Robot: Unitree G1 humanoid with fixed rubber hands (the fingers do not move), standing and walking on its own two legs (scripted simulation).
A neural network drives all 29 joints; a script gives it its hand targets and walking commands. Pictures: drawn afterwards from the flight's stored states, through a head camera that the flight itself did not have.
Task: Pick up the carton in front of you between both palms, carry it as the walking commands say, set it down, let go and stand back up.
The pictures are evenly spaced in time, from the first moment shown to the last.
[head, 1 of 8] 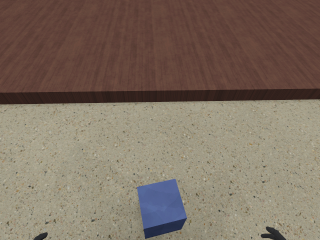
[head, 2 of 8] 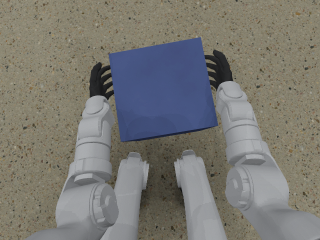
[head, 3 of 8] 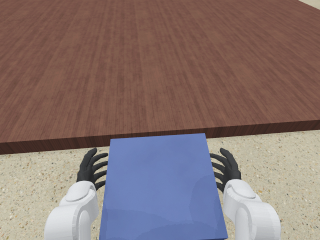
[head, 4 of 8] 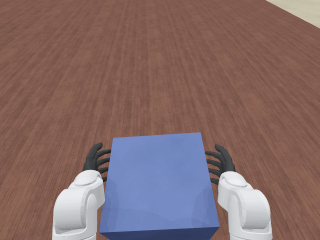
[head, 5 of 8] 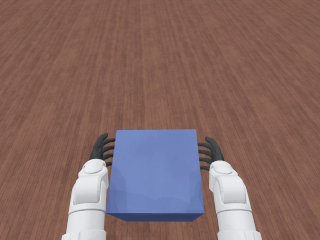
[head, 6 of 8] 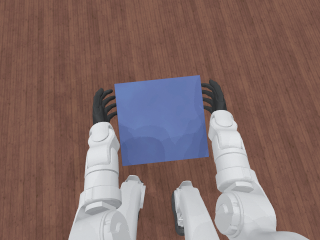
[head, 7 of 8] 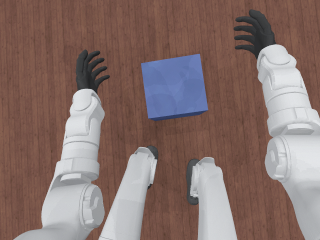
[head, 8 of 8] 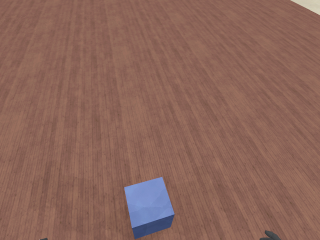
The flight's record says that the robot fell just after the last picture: no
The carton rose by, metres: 0.90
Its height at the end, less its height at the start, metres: +0.14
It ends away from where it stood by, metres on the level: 2.87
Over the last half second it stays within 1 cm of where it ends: yes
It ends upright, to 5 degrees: yes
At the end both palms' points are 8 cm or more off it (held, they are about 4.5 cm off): yes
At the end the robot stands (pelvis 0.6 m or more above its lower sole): yes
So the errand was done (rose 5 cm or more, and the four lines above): yes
